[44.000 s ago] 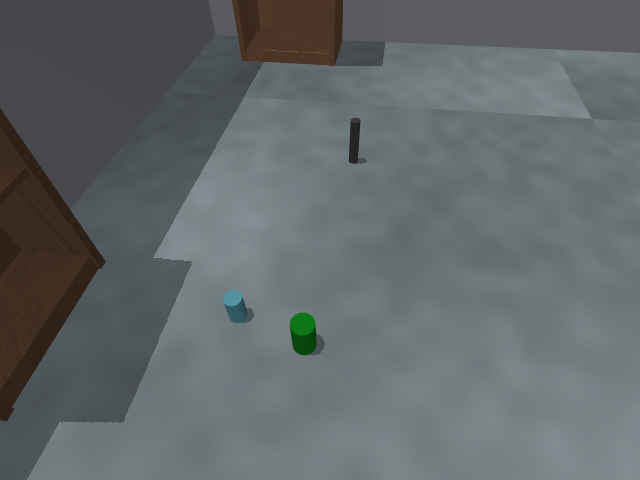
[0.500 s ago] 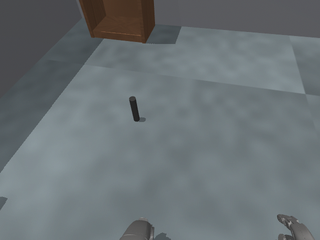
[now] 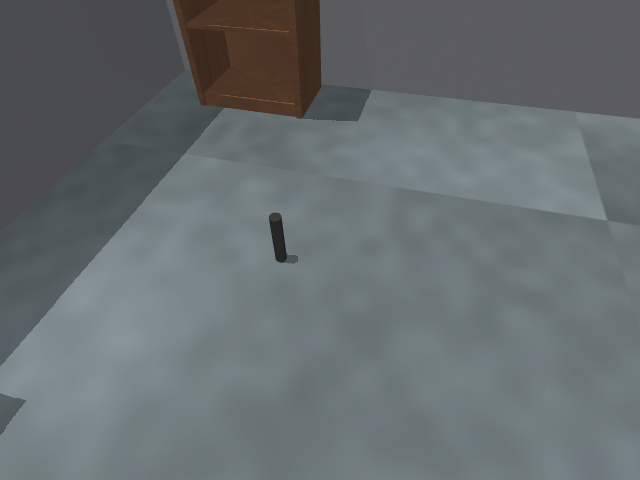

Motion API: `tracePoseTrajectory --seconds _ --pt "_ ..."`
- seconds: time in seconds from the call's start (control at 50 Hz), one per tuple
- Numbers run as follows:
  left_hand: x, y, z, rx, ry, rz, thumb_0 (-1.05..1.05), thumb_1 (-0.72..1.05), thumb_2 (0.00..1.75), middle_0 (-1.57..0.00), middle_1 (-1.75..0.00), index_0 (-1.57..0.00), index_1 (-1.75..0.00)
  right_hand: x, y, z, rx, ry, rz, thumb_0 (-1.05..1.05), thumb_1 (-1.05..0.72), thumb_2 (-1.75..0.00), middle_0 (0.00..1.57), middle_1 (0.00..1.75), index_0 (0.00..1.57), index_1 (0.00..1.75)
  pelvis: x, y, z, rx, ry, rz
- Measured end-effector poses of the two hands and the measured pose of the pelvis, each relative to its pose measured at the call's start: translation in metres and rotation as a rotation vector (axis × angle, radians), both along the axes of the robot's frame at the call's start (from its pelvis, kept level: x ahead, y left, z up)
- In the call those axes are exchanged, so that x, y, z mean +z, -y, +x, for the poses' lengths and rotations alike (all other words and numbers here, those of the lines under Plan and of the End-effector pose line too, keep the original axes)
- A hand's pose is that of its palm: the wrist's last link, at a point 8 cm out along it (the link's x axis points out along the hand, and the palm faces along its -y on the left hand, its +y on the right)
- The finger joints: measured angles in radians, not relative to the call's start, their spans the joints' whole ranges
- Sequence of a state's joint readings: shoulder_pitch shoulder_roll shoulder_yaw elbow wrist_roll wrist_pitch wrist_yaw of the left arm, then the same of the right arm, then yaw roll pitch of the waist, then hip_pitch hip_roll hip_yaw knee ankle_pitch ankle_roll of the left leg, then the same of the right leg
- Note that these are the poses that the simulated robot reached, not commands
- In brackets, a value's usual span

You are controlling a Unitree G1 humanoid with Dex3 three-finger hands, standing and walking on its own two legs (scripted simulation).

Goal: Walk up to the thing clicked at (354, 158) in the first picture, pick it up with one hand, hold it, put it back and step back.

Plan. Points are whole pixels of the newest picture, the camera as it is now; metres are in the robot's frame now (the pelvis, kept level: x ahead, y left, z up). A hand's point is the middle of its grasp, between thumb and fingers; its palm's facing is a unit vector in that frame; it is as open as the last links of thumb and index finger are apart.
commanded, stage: step back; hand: left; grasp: from the side
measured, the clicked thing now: (278, 238) +1.07 +0.21 -0.65
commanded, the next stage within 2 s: stand in 0.56 s
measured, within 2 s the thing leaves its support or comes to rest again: neither
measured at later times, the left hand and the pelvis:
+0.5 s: hand out of the picture +0.13 +0.28 -0.15, palm faces +0.03 -0.93 -0.36, open 7.4 cm; pelvis +0.04 +0.02 +0.01, yaw +1 degrees
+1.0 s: hand out of the picture +0.11 +0.26 -0.14, palm faces -0.02 -0.94 -0.34, open 7.4 cm; pelvis +0.02 +0.01 +0.02, yaw +0 degrees
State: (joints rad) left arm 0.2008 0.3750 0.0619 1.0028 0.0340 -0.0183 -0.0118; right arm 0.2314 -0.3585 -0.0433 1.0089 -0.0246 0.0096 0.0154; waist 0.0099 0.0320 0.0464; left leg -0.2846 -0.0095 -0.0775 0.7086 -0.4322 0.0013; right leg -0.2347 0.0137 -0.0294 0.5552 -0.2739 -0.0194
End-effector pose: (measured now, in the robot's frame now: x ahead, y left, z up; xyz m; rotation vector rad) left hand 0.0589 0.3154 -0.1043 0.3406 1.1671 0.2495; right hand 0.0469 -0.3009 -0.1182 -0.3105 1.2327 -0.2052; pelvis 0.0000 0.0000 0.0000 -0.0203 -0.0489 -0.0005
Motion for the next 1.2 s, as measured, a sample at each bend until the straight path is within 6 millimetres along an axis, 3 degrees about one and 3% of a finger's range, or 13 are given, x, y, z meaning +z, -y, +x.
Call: tracePoseTrajectory --seconds 0.1,0.24,0.46,0.6,0.8,1.04,1.2 --pt "0.002 0.003 0.005 0.023 0.025 -0.020 0.00 0.90 0.90 -0.20 -0.30 -0.21 -0.30 0.004 0.000 0.022 0.041 0.009 -0.015 0.01 -0.90 -0.90 0.20 0.30 0.20 0.30 0.003 -0.007 0.007 0.024 -0.006 0.008" --pt "-0.011 -0.013 0.022 0.038 -0.011 -0.047 0.00 0.90 0.90 -0.20 -0.30 -0.21 -0.30 0.010 -0.015 0.049 0.052 0.033 -0.040 0.01 -0.90 -0.90 0.20 0.30 0.20 0.30 0.000 -0.021 0.024 0.024 -0.012 0.027" --pt "-0.006 -0.013 0.056 0.014 -0.006 -0.030 0.00 0.90 0.90 -0.20 -0.30 -0.20 -0.30 0.013 -0.031 0.103 0.051 0.098 0.001 0.01 -0.90 -0.90 0.20 0.30 0.20 0.30 0.005 -0.020 0.042 0.011 -0.017 0.013" --pt "0.001 -0.009 0.072 -0.001 0.021 -0.022 0.00 0.90 0.90 -0.20 -0.30 -0.20 -0.30 0.015 -0.033 0.120 0.047 0.133 0.015 0.01 -0.90 -0.90 0.20 0.30 0.20 0.30 0.007 -0.019 0.044 0.006 -0.008 0.017" --pt "0.006 0.008 0.068 -0.025 0.001 -0.050 0.00 0.90 0.90 -0.20 -0.30 -0.20 -0.30 0.020 -0.025 0.099 0.029 0.097 0.021 0.01 -0.90 -0.90 0.20 0.30 0.20 0.30 0.017 -0.014 0.035 0.007 0.002 0.021" --pt "0.005 0.014 0.037 -0.023 -0.040 -0.055 0.00 0.90 0.90 -0.20 -0.30 -0.21 -0.30 0.017 -0.012 0.050 -0.004 0.018 0.017 0.01 -0.90 -0.90 0.20 0.30 0.20 0.30 0.019 -0.007 0.020 0.007 0.008 0.020" --pt "0.004 0.012 0.019 -0.012 -0.064 -0.049 0.00 0.90 0.90 -0.20 -0.30 -0.20 -0.30 0.015 -0.009 0.027 -0.010 -0.017 0.017 0.01 -0.90 -0.90 0.20 0.30 0.20 0.30 0.019 -0.006 0.013 0.009 0.006 0.018"
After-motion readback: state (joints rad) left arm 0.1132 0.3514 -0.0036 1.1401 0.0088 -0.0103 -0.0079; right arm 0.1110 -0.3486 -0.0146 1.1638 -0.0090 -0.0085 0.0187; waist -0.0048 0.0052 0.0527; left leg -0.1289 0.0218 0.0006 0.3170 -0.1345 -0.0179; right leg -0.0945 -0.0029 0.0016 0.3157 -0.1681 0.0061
